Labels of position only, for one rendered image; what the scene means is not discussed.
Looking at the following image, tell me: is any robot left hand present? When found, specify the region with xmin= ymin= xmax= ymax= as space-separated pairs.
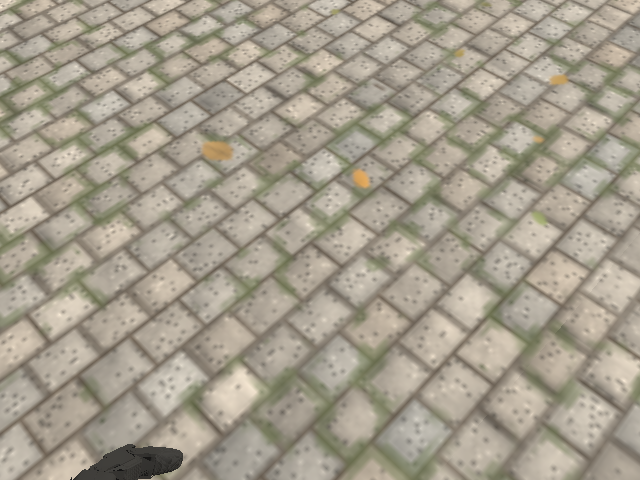
xmin=70 ymin=444 xmax=183 ymax=480

